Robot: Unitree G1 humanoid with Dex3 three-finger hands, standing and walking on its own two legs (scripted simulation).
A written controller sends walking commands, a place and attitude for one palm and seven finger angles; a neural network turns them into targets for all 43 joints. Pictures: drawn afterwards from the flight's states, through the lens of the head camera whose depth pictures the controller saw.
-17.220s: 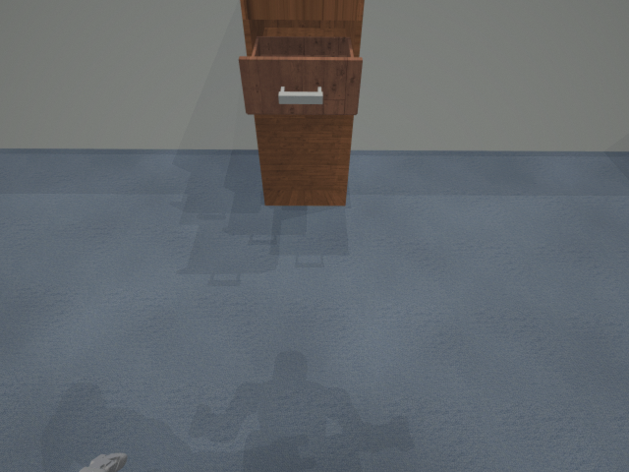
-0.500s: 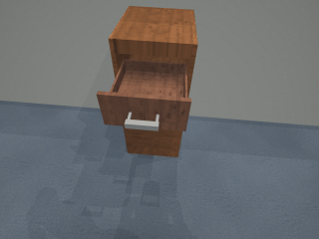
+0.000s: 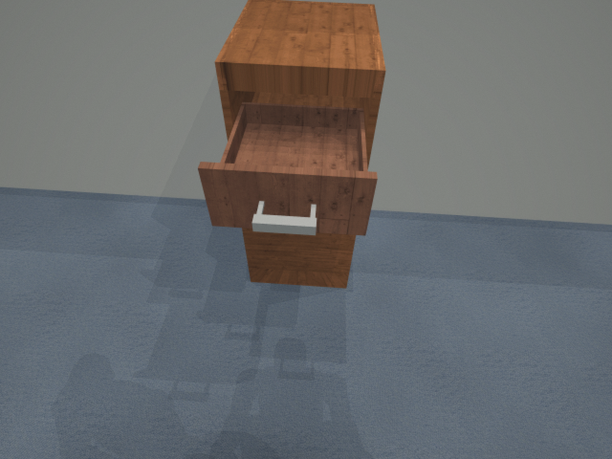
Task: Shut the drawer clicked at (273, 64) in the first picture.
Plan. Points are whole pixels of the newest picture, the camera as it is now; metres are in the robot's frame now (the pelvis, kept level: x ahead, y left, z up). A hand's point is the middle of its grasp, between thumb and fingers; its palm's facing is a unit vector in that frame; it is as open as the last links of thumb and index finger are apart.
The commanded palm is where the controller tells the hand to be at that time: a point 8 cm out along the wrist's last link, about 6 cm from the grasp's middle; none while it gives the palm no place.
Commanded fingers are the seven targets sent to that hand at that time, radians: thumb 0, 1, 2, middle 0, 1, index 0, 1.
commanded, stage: look again from close up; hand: left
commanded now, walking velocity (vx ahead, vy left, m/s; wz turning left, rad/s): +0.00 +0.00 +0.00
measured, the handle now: (286, 216) +0.55 +0.07 -0.04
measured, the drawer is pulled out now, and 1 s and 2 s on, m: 0.29 0.29 0.29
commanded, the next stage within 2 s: raise the hand and make a fist in 0.52 s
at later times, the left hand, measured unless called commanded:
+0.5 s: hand out of the picture +0.01 +0.16 -0.18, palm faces +0.02 -0.99 -0.15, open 7.4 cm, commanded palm none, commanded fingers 0.00 0.90 0.90 -0.20 -0.30 -0.20 -0.30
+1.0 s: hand (251, 373) +0.23 +0.09 -0.02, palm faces -0.10 -0.99 +0.08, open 6.2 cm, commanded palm +0.19 +0.18 -0.04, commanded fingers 0.00 0.90 0.90 -0.60 -0.73 -0.60 -0.73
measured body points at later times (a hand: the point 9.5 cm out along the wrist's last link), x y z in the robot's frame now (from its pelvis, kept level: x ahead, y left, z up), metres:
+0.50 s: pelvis +0.03 +0.00 +0.00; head +0.04 +0.01 +0.45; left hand +0.01 +0.21 -0.16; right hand +0.02 -0.21 -0.16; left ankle +0.03 +0.10 -0.74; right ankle +0.01 -0.11 -0.74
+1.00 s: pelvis +0.01 -0.02 -0.06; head +0.04 +0.00 +0.39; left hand +0.23 +0.15 -0.02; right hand +0.22 -0.27 -0.09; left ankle +0.03 +0.10 -0.74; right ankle +0.01 -0.11 -0.74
